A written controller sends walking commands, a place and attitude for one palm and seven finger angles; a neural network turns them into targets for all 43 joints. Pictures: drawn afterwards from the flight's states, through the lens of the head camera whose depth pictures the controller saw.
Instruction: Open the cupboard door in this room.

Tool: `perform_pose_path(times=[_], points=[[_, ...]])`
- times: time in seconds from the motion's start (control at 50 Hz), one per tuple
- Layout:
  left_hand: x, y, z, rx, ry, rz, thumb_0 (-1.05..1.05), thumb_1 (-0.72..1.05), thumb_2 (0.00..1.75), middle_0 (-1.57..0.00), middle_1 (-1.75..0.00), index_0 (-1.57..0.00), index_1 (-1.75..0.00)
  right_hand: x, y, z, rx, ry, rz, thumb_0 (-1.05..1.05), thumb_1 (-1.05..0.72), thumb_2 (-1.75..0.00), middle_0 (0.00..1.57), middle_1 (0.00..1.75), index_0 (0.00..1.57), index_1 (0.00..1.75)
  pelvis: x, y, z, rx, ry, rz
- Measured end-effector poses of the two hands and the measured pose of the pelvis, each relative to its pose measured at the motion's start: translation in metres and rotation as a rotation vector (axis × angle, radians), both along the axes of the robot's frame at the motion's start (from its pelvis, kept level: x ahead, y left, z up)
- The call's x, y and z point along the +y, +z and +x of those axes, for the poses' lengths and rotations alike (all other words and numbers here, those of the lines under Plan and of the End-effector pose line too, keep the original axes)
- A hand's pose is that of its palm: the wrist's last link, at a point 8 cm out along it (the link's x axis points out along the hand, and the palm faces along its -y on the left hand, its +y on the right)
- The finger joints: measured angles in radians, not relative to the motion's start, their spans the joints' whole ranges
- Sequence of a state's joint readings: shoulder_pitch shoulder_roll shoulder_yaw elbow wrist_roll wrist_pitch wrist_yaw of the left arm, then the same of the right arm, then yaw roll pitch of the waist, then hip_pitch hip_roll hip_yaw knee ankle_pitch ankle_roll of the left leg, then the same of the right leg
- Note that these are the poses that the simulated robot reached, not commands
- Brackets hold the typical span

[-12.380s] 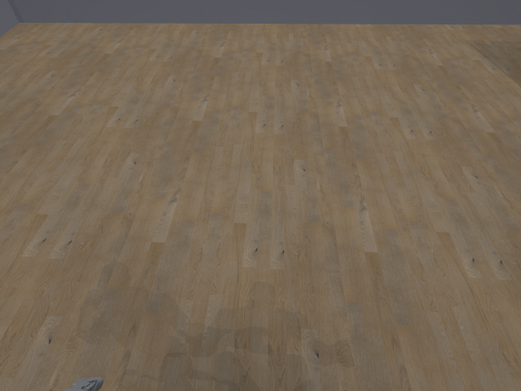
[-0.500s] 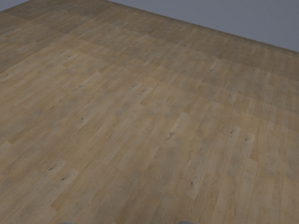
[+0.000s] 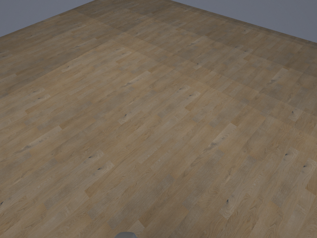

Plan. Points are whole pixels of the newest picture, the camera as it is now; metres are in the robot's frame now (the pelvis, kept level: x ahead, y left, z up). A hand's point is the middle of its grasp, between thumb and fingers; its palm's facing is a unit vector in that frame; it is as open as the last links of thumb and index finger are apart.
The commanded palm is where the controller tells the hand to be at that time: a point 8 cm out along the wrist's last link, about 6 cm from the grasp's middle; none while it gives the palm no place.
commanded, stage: turn or walk to find it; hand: left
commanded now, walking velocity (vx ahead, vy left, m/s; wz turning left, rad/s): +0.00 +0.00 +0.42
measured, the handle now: out of the picture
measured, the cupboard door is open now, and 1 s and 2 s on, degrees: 0 0 0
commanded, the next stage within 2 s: none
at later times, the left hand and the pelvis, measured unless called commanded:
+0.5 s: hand out of the picture +0.03 +0.26 -0.16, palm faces +0.22 -0.94 -0.26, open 7.4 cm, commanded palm none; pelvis -0.02 +0.04 +0.00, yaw +11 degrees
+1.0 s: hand out of the picture -0.08 +0.20 -0.17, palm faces +0.45 -0.86 -0.26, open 7.4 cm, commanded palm none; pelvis -0.04 +0.01 +0.00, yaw +26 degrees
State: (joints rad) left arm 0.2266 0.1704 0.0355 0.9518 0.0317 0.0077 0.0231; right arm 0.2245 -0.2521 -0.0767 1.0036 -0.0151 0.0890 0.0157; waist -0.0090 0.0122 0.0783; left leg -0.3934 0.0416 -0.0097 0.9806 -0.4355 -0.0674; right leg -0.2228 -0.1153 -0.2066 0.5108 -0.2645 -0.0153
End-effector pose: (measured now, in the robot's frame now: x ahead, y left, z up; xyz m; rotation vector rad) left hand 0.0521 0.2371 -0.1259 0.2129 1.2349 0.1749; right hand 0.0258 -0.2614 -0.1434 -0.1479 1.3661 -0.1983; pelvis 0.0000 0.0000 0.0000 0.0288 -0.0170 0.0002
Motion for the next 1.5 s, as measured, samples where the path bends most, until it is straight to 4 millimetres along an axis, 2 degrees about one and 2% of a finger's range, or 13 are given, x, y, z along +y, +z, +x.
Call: perform_pose_path(times=[0.14, 0.22, 0.32, 0.42, 0.56, 0.64, 0.76, 0.88, 0.96, 1.08, 1.16, 1.32, 1.5], points=[[0.047, -0.031, -0.063, 0.1, 0.124, -0.025, 0.0, 0.9, 0.9, -0.21, -0.3, -0.2, -0.3, 0.036, 0.008, 0.056, -0.123, 0.137, -0.055, 0.01, -0.91, -0.9, 0.2, 0.3, 0.19, 0.3, 0.031, -0.015, -0.01, 0.011, 0.066, -0.03], [0.069, -0.032, -0.081, 0.155, 0.169, -0.019, 0.01, 0.91, 0.9, -0.2, -0.3, -0.2, -0.3, 0.061, 0.02, 0.073, -0.183, 0.185, -0.06, 0.01, -0.91, -0.9, 0.2, 0.3, 0.19, 0.3, 0.042, -0.01, -0.013, 0.005, 0.08, -0.035], [0.08, -0.019, -0.075, 0.099, 0.196, -0.018, 0.01, 0.91, 0.9, -0.2, -0.3, -0.2, -0.3, 0.08, 0.028, 0.078, -0.184, 0.229, -0.041, 0.01, -0.91, -0.9, 0.2, 0.3, 0.2, 0.3, 0.049, 0.001, -0.015, 0.011, 0.12, -0.05], [0.078, -0.009, -0.056, 0.023, 0.202, -0.004, 0.01, 0.91, 0.9, -0.2, -0.3, -0.2, -0.3, 0.085, 0.023, 0.073, -0.169, 0.242, -0.012, 0.01, -0.91, -0.9, 0.2, 0.3, 0.2, 0.3, 0.046, 0.003, -0.017, 0.013, 0.16, -0.046], [0.053, 0.003, -0.024, -0.09, 0.193, 0.019, 0.0, 0.91, 0.9, -0.2, -0.3, -0.2, -0.3, 0.061, 0.003, 0.052, -0.101, 0.237, 0.023, 0.01, -0.91, -0.9, 0.2, 0.3, 0.2, 0.3, 0.025, -0.002, -0.02, 0.015, 0.218, -0.024], [0.033, 0.007, -0.023, -0.14, 0.199, 0.047, 0.0, 0.91, 0.9, -0.2, -0.3, -0.2, -0.3, 0.039, -0.015, 0.046, -0.062, 0.241, 0.041, 0.01, -0.91, -0.9, 0.2, 0.3, 0.2, 0.3, 0.007, -0.01, -0.021, 0.01, 0.259, -0.015], [0.01, 0.015, -0.058, -0.106, 0.28, 0.044, 0.0, 0.9, 0.9, -0.2, -0.3, -0.2, -0.3, 0.02, -0.013, 0.049, -0.011, 0.294, 0.037, 0.01, -0.91, -0.9, 0.2, 0.3, 0.19, 0.3, -0.004, -0.002, -0.024, -0.003, 0.331, 0.003], [0.0, 0.008, -0.103, -0.039, 0.368, 0.022, 0.0, 0.9, 0.9, -0.2, -0.3, -0.2, -0.3, 0.023, -0.006, 0.06, 0.011, 0.37, 0.022, 0.01, -0.91, -0.9, 0.2, 0.3, 0.19, 0.3, -0.006, 0.001, -0.028, 0.001, 0.391, 0.012], [0.001, -0.002, -0.142, 0.012, 0.436, 0.001, 0.0, 0.9, 0.9, -0.21, -0.3, -0.2, -0.3, 0.042, -0.002, 0.078, -0.012, 0.442, 0.008, 0.01, -0.91, -0.9, 0.2, 0.3, 0.19, 0.3, 0.0, -0.001, -0.035, 0.004, 0.427, 0.005], [0.017, -0.029, -0.207, 0.09, 0.546, -0.033, 0.0, 0.9, 0.9, -0.2, -0.3, -0.2, -0.3, 0.09, 0.006, 0.111, -0.143, 0.559, -0.012, 0.01, -0.91, -0.9, 0.2, 0.3, 0.19, 0.3, 0.02, -0.015, -0.052, -0.002, 0.483, -0.02], [0.027, -0.029, -0.23, 0.134, 0.589, -0.04, 0.01, 0.91, 0.9, -0.2, -0.3, -0.2, -0.3, 0.115, 0.019, 0.118, -0.203, 0.609, -0.008, 0.01, -0.91, -0.9, 0.2, 0.3, 0.19, 0.3, 0.027, -0.009, -0.06, -0.009, 0.504, -0.03], [0.036, -0.011, -0.221, 0.028, 0.619, -0.012, 0.01, 0.91, 0.9, -0.2, -0.3, -0.2, -0.3, 0.131, 0.025, 0.112, -0.198, 0.66, 0.023, 0.01, -0.91, -0.9, 0.2, 0.3, 0.2, 0.3, 0.026, 0.002, -0.066, -0.011, 0.564, -0.04], [0.017, 0.003, -0.184, -0.093, 0.621, 0.052, 0.0, 0.91, 0.9, -0.2, -0.3, -0.2, -0.3, 0.094, -0.003, 0.101, -0.112, 0.665, 0.061, 0.01, -0.91, -0.9, 0.2, 0.3, 0.2, 0.3, -0.006, -0.007, -0.061, 0.003, 0.644, -0.016]])
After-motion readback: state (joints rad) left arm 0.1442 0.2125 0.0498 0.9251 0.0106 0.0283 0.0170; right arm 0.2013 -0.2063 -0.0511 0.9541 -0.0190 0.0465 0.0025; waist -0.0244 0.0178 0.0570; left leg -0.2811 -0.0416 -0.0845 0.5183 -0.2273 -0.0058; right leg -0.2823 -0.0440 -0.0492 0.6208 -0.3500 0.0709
